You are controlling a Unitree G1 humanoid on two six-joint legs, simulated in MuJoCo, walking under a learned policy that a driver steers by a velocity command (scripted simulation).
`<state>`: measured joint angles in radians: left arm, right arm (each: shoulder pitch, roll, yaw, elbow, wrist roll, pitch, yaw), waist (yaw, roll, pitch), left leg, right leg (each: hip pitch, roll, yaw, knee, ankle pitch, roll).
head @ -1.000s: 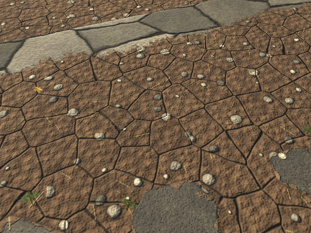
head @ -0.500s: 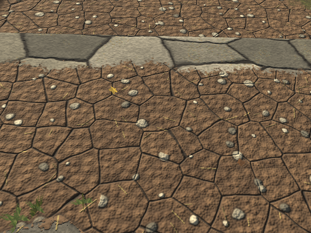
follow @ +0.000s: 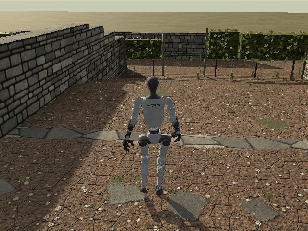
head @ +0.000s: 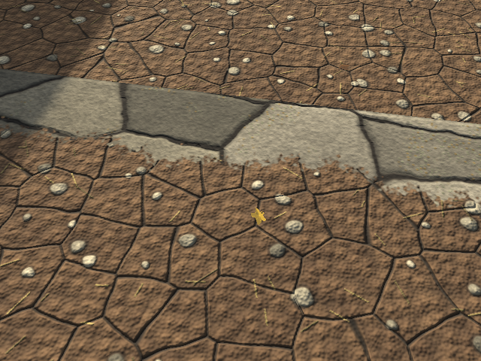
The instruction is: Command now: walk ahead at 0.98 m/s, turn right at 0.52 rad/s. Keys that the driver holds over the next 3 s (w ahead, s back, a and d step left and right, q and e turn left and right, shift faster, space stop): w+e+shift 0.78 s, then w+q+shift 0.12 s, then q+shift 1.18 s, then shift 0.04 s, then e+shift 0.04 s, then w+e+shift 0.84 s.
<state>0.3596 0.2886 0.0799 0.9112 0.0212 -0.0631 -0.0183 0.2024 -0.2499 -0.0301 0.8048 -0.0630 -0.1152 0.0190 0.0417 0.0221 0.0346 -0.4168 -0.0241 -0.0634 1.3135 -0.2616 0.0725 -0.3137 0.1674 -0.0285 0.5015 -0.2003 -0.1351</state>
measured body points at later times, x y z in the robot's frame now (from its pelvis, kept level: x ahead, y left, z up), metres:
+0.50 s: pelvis +0.45 +0.01 +0.01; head +0.47 +0.00 +0.46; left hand +0.71 +0.22 -0.08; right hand +0.36 -0.28 -0.10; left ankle +0.44 +0.15 -0.73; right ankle +0.42 -0.09 -0.63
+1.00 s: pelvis +0.82 -0.24 +0.01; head +0.84 -0.25 +0.45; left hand +1.01 -0.04 -0.12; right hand +0.79 -0.53 -0.09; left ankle +1.07 -0.24 -0.66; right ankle +0.73 -0.18 -0.73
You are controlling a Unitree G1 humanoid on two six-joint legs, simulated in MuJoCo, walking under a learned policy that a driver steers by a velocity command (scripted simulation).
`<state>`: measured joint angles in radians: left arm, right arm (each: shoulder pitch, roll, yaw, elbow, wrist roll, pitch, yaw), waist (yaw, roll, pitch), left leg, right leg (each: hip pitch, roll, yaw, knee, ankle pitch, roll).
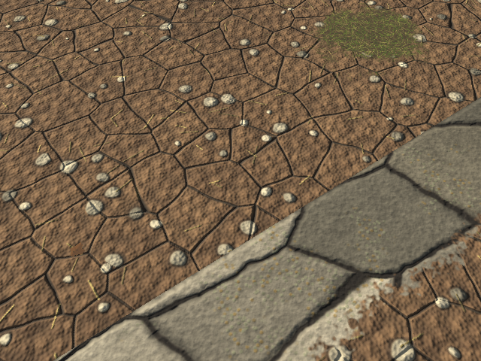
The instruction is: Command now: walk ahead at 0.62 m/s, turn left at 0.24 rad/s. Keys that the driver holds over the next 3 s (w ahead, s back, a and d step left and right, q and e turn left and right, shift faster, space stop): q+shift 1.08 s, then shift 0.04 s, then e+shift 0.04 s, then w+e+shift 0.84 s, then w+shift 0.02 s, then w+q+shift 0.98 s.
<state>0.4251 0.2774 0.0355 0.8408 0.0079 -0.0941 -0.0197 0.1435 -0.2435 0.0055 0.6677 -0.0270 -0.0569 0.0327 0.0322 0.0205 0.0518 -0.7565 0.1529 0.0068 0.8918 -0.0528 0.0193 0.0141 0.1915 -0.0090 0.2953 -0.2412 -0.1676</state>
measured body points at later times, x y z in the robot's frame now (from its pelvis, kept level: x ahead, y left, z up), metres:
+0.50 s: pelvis +0.28 +0.04 +0.00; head +0.32 +0.07 +0.45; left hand +0.40 +0.35 -0.08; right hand +0.51 -0.20 -0.08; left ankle +0.33 +0.09 -0.73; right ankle +0.48 -0.11 -0.67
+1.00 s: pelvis +0.39 +0.00 +0.01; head +0.42 +0.03 +0.46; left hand +0.29 +0.30 -0.08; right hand +0.70 -0.07 -0.09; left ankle +0.28 +0.11 -0.65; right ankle +0.49 -0.05 -0.73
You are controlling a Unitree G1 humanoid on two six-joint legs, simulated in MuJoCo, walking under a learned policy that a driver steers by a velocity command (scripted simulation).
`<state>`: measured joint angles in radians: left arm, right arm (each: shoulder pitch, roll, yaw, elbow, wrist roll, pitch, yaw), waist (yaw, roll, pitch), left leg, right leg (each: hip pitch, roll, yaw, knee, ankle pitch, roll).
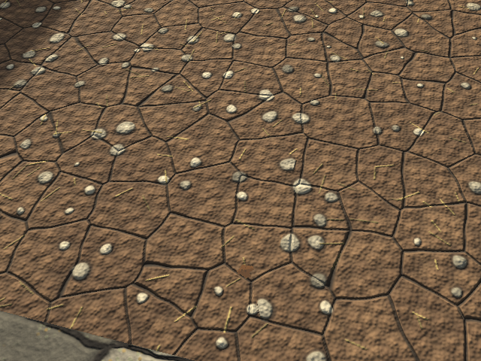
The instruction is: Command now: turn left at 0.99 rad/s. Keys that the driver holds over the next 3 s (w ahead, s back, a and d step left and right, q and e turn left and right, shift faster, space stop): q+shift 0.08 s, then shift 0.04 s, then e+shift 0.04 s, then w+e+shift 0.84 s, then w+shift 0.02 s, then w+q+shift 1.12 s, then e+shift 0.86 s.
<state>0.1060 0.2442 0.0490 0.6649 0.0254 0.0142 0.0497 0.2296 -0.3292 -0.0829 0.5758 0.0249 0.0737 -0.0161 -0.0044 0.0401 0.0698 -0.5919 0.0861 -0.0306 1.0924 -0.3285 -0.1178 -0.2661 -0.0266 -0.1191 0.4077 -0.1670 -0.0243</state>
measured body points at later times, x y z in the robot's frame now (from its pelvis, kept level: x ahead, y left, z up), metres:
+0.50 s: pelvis +0.10 +0.06 +0.00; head +0.09 +0.08 +0.45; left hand +0.18 +0.35 -0.12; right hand +0.18 -0.21 -0.10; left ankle -0.01 +0.15 -0.74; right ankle +0.22 -0.09 -0.63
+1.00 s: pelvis +0.47 -0.06 -0.01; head +0.49 -0.08 +0.44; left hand +0.59 +0.21 -0.12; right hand +0.57 -0.36 -0.09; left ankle +0.64 +0.09 -0.66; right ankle +0.38 -0.06 -0.74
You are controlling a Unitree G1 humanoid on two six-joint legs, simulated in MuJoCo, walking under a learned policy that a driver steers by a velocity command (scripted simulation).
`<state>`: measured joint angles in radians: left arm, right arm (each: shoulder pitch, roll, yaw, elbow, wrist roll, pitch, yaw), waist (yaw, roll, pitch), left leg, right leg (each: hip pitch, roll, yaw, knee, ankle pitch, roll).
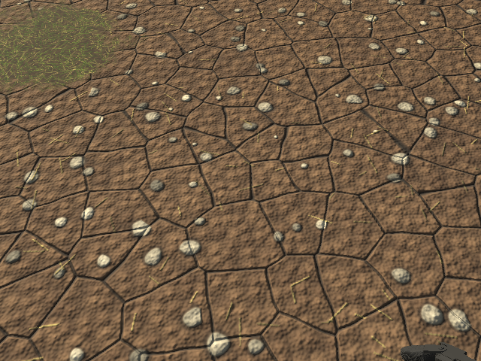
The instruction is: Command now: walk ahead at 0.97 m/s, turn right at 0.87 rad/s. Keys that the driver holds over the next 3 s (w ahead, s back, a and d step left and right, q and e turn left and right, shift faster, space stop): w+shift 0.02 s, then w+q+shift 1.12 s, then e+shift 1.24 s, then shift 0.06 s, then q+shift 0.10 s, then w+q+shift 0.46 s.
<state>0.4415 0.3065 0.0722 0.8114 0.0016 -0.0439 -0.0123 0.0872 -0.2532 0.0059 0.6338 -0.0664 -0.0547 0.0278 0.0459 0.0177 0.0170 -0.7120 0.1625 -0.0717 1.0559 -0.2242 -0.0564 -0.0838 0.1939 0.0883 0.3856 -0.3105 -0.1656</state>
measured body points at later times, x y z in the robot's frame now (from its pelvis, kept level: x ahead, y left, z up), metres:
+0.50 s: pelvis +0.50 +0.04 +0.01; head +0.52 +0.04 +0.46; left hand +0.75 +0.25 -0.04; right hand +0.41 -0.23 -0.12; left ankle +0.40 +0.11 -0.73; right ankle +0.69 -0.11 -0.68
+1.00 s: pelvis +0.96 +0.11 -0.02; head +0.99 +0.13 +0.42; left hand +0.73 +0.30 -0.14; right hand +1.33 +0.07 -0.06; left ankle +1.10 +0.26 -0.70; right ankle +0.81 -0.10 -0.73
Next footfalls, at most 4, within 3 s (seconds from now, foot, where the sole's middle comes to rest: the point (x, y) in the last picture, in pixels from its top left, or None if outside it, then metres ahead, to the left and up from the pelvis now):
0.20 left None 0.44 0.11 -0.77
0.62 right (294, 246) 0.84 -0.09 -0.77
1.06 left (196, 171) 1.15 0.26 -0.77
1.44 right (165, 102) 1.52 0.43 -0.77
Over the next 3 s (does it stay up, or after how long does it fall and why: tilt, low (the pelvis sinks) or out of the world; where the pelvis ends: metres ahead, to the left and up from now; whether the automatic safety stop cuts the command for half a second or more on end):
stays up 1.62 0.45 -0.01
